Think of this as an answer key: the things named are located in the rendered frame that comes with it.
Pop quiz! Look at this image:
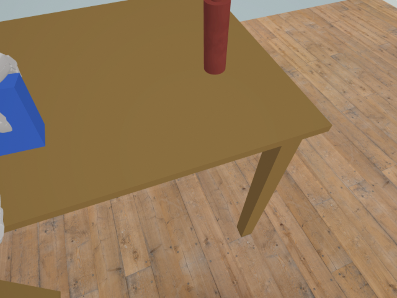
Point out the table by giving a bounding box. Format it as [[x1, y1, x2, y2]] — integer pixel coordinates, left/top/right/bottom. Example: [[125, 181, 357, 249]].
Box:
[[0, 0, 332, 298]]

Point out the sponge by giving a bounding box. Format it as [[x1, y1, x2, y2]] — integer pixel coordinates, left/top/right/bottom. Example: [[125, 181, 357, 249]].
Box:
[[0, 73, 45, 156]]

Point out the left robot hand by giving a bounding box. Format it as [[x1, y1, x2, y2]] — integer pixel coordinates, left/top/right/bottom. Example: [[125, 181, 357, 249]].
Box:
[[0, 53, 22, 133]]

